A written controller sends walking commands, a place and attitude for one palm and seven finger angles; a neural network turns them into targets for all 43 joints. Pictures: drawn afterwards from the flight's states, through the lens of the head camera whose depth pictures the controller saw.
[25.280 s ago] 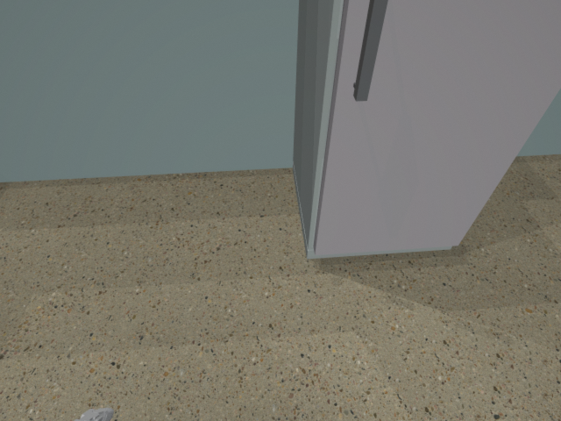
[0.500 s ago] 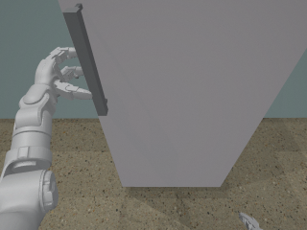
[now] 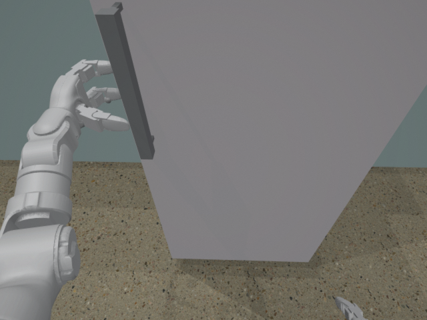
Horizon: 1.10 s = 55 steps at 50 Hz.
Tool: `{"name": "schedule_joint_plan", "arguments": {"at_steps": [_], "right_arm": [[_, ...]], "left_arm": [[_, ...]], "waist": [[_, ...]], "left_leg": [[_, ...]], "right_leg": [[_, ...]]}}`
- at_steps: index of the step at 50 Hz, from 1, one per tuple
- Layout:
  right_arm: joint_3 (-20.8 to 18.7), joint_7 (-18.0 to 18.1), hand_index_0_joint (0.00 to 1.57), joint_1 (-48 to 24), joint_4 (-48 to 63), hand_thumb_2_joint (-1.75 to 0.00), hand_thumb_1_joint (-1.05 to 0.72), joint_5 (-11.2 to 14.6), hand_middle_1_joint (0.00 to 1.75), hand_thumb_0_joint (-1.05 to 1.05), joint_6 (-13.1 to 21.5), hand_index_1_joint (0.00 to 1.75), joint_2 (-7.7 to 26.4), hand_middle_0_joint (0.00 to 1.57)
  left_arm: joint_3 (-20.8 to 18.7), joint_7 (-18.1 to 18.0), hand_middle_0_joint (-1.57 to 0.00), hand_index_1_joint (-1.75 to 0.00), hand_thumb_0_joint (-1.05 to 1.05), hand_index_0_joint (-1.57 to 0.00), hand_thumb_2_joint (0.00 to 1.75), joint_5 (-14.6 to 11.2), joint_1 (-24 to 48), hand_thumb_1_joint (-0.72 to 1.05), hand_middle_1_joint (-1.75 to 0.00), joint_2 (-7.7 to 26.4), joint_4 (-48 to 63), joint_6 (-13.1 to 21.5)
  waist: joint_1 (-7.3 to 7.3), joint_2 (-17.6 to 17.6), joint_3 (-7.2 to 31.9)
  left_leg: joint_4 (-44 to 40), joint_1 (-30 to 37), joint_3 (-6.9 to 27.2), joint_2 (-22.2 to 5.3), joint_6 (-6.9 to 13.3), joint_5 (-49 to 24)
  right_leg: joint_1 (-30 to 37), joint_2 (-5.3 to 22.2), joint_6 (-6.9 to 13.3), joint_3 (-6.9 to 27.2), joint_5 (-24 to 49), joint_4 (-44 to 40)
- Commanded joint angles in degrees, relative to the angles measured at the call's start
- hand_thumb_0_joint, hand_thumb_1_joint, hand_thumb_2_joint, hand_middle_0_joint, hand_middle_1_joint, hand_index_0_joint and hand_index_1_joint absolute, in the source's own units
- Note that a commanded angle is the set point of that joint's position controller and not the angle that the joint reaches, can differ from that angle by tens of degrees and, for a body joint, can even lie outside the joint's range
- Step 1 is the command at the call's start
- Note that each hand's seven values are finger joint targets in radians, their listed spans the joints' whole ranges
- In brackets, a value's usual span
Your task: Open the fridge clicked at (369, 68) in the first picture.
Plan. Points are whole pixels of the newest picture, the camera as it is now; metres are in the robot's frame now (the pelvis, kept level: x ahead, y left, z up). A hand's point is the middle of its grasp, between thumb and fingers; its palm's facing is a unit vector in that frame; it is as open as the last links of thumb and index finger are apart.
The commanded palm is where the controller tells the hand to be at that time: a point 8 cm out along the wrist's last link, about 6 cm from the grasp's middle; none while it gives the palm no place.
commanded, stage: feel for the door with the fingertips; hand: left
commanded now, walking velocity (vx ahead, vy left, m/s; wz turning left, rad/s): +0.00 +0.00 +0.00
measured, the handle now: (135, 92) +0.48 +0.17 +0.20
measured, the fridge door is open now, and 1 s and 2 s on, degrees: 0 0 0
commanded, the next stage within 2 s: slide the fingers in behind the handle in 0.04 s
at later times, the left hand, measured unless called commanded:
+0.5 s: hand (115, 100) +0.43 +0.19 +0.21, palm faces +0.01 -1.00 +0.00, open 14.0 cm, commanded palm +0.40 +0.25 +0.21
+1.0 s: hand (119, 106) +0.41 +0.18 +0.22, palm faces +0.03 -1.00 +0.00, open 14.0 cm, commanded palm +0.39 +0.23 +0.21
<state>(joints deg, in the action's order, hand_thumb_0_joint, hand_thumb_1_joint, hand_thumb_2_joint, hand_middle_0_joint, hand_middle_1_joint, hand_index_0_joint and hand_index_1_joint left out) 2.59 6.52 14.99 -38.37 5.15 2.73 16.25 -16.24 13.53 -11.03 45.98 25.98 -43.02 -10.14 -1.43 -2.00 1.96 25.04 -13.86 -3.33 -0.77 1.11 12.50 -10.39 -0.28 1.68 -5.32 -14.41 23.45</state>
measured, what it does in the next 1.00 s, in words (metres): stands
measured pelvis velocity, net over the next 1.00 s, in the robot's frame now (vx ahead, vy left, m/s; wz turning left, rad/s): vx -0.01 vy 0.00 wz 0.00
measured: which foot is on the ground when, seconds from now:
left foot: down 0.00-1.00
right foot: down 0.00-1.00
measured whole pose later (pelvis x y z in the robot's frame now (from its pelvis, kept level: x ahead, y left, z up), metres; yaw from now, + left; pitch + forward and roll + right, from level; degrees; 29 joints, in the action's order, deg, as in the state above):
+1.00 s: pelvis -0.01 +0.00 +0.00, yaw +0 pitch +0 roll +0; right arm 3.2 6.0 12.9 -37.8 4.9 2.2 15.1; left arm -14.1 9.8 -11.4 42.2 21.2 -35.4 -12.8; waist -0.5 -2.2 2.1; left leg 24.0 -12.2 -3.2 -0.7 1.0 11.7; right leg -8.9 -0.3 1.8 -5.3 -13.8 22.8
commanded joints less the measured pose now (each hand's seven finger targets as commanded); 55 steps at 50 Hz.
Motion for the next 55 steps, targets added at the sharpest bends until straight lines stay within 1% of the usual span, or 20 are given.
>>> {"name": "schedule_joint_plan", "arguments": {"at_steps": [1, 4, 8, 11, 14, 17, 20, 21, 23, 27, 31, 32, 34, 36, 39, 42, 45, 49, 51, 55], "right_arm": [[-2.8, 0.3, 0.2, -0.5, 6.4, -0.9, -0.9, -0.2, 0.3, 0.0, 2.6, 0.3, 7.6, 0.2], [-2.7, 0.2, 0.2, -0.7, 6.1, -0.9, -0.9, 0.0, 0.3, 0.0, 3.0, 0.3, 7.3, 0.2], [-2.7, 0.3, 0.2, 0.2, 5.2, -0.9, -0.9, -0.2, 0.3, 0.0, 3.6, 0.3, 7.7, 0.2], [-2.9, 0.2, 0.2, 1.0, 5.2, -0.9, -0.9, -0.4, 0.3, 0.0, 3.9, 0.3, 7.8, 0.2], [-2.7, 0.1, 0.2, 0.5, 5.1, -0.9, -0.9, -0.2, 0.3, 0.0, 4.3, 0.3, 7.6, 0.2], [-2.8, 0.0, 0.2, 0.6, 5.5, -0.9, -0.9, -0.4, 0.3, 0.0, 4.5, 0.3, 7.9, 0.2], [-2.5, -0.1, 0.2, -0.2, 6.1, -0.9, -0.9, -0.1, 0.3, 0.0, 4.6, 0.3, 7.5, 0.2], [-2.8, 0.0, 0.2, 0.0, 6.2, -0.9, -0.9, -0.2, 0.3, 0.0, 4.4, 0.3, 7.5, 0.2], [-2.5, -0.3, 0.2, -0.9, 6.7, -0.9, -0.9, -0.1, 0.3, 0.0, 4.6, 0.3, 7.3, 0.2], [-2.6, -0.7, 0.2, -2.0, 8.2, -0.9, -0.9, -0.3, 0.3, 0.0, 4.1, 0.3, 7.1, 0.2], [-2.6, -0.9, 0.2, -3.5, 9.0, -0.9, -0.9, -0.2, 0.3, 0.0, 3.7, 0.3, 6.6, 0.2], [-2.5, -0.8, 0.2, -4.1, 9.0, -0.9, -0.9, -0.1, 0.3, 0.0, 3.5, 0.3, 6.6, 0.2], [-2.4, -0.5, 0.2, -4.0, 8.4, -0.9, -0.9, 0.0, 0.3, 0.0, 3.0, 0.3, 6.7, 0.2], [-2.5, -0.4, 0.2, -4.6, 8.8, -0.9, -0.9, 0.0, 0.3, 0.0, 2.8, 0.3, 6.7, 0.2], [-2.2, -0.3, 0.2, -5.3, 8.6, -0.9, -0.9, 0.0, 0.3, 0.0, 2.8, 0.3, 5.9, 0.2], [-2.2, 0.0, 0.2, -5.2, 8.0, -0.9, -0.9, -0.1, 0.3, 0.0, 2.4, 0.3, 6.3, 0.2], [-2.1, -0.2, 0.2, -5.4, 8.1, -0.9, -0.9, -0.1, 0.3, 0.0, 2.2, 0.3, 6.0, 0.2], [-2.0, 0.0, 0.2, -5.3, 7.8, -0.9, -0.9, -0.1, 0.3, 0.0, 1.7, 0.3, 6.1, 0.2], [-2.2, 0.0, 0.2, -5.1, 7.9, -0.9, -0.9, -0.3, 0.3, 0.0, 1.6, 0.3, 6.4, 0.2], [-2.1, -0.1, 0.2, -5.2, 8.2, -0.9, -0.9, -0.3, 0.3, 0.0, 1.9, 0.3, 5.9, 0.2]], "left_arm": [[-3.4, -0.2, -0.3, -1.2, 0.0, -0.3, 0.3, -1.0, 30.3, -0.5, -1.2, 13.9, 9.7, 6.0], [-1.0, -0.2, -0.3, -1.2, 0.0, -0.3, 0.3, -0.9, 34.0, -0.5, -1.2, 11.1, 9.2, 6.7], [0.1, -0.5, -0.3, -1.2, 0.0, -0.3, 0.3, -0.5, 38.8, -0.5, -1.2, 10.7, 9.4, 7.8], [-0.5, -0.6, -0.3, -1.2, 0.0, -0.3, 0.3, -0.7, 34.4, -0.5, -1.2, 10.4, 7.3, 8.2], [0.2, -0.3, -0.3, -1.2, 0.0, -0.3, 0.3, -0.8, 35.3, -0.5, -1.2, 9.6, 8.5, 8.6], [-2.2, -0.4, -0.3, -1.2, 0.0, -0.3, 0.3, -1.2, 32.7, -0.5, -1.2, 11.8, 9.2, 8.9], [-1.5, 0.0, -0.3, -1.2, 0.0, -0.3, 0.3, -1.0, 31.3, -0.5, -1.2, 10.9, 10.6, 8.4], [-2.4, -0.5, -0.3, -1.2, 0.0, -0.3, 0.3, -1.0, 29.3, -0.5, -1.2, 11.7, 10.2, 8.2], [-1.4, -0.8, -0.3, -1.2, 0.0, -0.3, 0.3, -1.0, 30.0, -0.5, -1.2, 10.0, 12.4, 7.5], [-5.7, -2.2, -0.3, -1.2, 0.0, -0.3, 0.3, -0.9, 23.4, -0.5, -1.2, 13.4, 17.1, 6.6], [-4.3, -2.7, -0.3, -1.2, 0.0, -0.3, 0.3, -1.0, 21.3, -0.5, -1.2, 10.8, 21.2, 4.9], [-4.4, -2.8, -0.3, -1.2, 0.0, -0.3, 0.3, -0.9, 21.6, -0.5, -1.2, 11.3, 22.4, 4.2], [-3.0, -3.0, -0.3, -1.2, 0.0, -0.3, 0.3, -1.0, 23.0, -0.5, -1.2, 10.0, 20.6, 2.6], [-3.1, -3.2, -0.3, -1.2, 0.0, -0.3, 0.3, -0.9, 23.2, -0.5, -1.2, 10.4, 22.5, 2.1], [0.1, -3.4, -0.3, -1.2, 0.0, -0.3, 0.3, -1.2, 25.6, -0.5, -1.2, 6.4, 24.3, 1.7], [-0.8, -3.3, -0.3, -1.2, 0.0, -0.3, 0.3, -1.7, 23.2, -0.5, -1.2, 6.9, 21.0, 1.0], [-0.9, -3.6, -0.3, -1.2, 0.0, -0.3, 0.3, -1.3, 24.2, -0.5, -1.2, 7.2, 20.9, 0.8], [-0.5, -3.5, -0.3, -1.2, 0.0, -0.3, 0.3, -1.3, 25.3, -0.5, -1.2, 7.3, 18.5, 1.1], [-2.0, -3.5, -0.3, -1.2, 0.0, -0.3, 0.3, -1.2, 25.2, -0.5, -1.2, 9.5, 18.6, 1.9], [-1.4, -3.5, -0.3, -1.2, 0.0, -0.3, 0.3, -1.3, 26.1, -0.5, -1.2, 8.3, 20.6, 3.1]], "waist": [[-0.88, 1.5, 17.2], [-1.9, -0.1, 15.4], [-2.67, -1.8, 16.5], [-1.88, 1.2, 16.9], [-1.93, -0.9, 16.5], [-0.99, 1.3, 17.0], [-0.69, -1.0, 16.4], [-0.36, 1.5, 16.2], [-0.36, -0.8, 16.0], [1.68, 1.5, 17.8], [1.78, 0.9, 16.7], [1.57, -0.6, 16.4], [0.47, 2.4, 13.6], [0.72, 0.9, 14.9], [-0.15, -1.5, 15.2], [-0.01, 2.7, 14.2], [0.33, 0.7, 14.9], [-0.23, 2.4, 14.0], [0.21, 2.5, 15.3], [0.19, 0.5, 17.0]], "left_leg": [[-0.8, 11.3, 4.0, 0.4, 1.8, -13.7], [-0.9, 11.5, 4.2, 0.3, 1.7, -12.5], [-0.9, 12.6, 4.7, 0.1, 1.5, -12.4], [-0.9, 12.3, 4.8, 0.1, 1.7, -12.5], [-1.3, 12.3, 5.1, 0.0, 1.5, -11.0], [-1.5, 11.7, 5.0, -0.1, 1.7, -11.5], [-1.9, 11.5, 4.9, -0.1, 1.4, -11.0], [-1.8, 11.0, 4.7, -0.2, 1.7, -11.2], [-2.1, 11.5, 4.8, -0.1, 1.5, -11.0], [-2.4, 11.0, 4.1, -0.1, 1.7, -13.6], [-2.3, 11.5, 3.4, -0.2, 1.7, -14.7], [-2.4, 11.6, 3.3, -0.1, 1.6, -14.1], [-2.7, 10.4, 3.5, -0.2, 1.7, -12.2], [-2.5, 11.4, 3.3, 0.0, 1.7, -12.4], [-2.1, 13.3, 3.9, 0.1, 1.5, -13.2], [-2.4, 11.7, 3.8, 0.2, 1.8, -11.7], [-2.2, 11.7, 3.8, 0.4, 1.6, -11.8], [-2.1, 10.6, 3.7, 0.5, 1.8, -11.0], [-2.1, 10.8, 3.6, 0.5, 1.9, -11.4], [-1.7, 11.5, 3.4, 0.7, 1.8, -13.4]], "right_leg": [[0.1, 0.3, -0.1, 4.0, 17.7, -2.4], [-2.2, 0.1, -0.1, 4.0, 16.4, -2.7], [-3.4, 0.1, 0.0, 3.9, 15.1, -2.8], [-2.4, -0.1, 0.0, 3.5, 14.7, -2.8], [-3.3, -0.1, 0.1, 3.7, 13.4, -2.8], [-1.7, -0.2, 0.1, 3.6, 13.9, -2.7], [-1.8, -0.1, 0.2, 3.6, 13.4, -2.6], [-0.9, -0.1, 0.1, 3.4, 13.2, -2.8], [-1.6, -0.2, 0.2, 3.6, 13.3, -2.8], [2.3, 0.0, 0.1, 3.8, 16.3, -2.5], [2.6, 0.0, 0.1, 3.7, 17.3, -2.6], [2.1, 0.0, 0.0, 4.0, 17.2, -2.8], [0.8, -0.2, -0.2, 3.6, 15.8, -3.3], [1.4, 0.0, -0.2, 3.9, 15.8, -3.5], [-0.1, -0.1, 0.0, 3.7, 15.8, -3.5], [0.4, 0.0, -0.3, 3.8, 15.4, -3.8], [0.7, 0.2, -0.1, 4.0, 15.7, -3.7], [0.7, 0.3, -0.3, 4.1, 15.7, -3.8], [1.7, 0.4, -0.4, 4.2, 15.9, -3.8], [2.8, 0.4, -0.2, 4.3, 18.6, -3.0]]}}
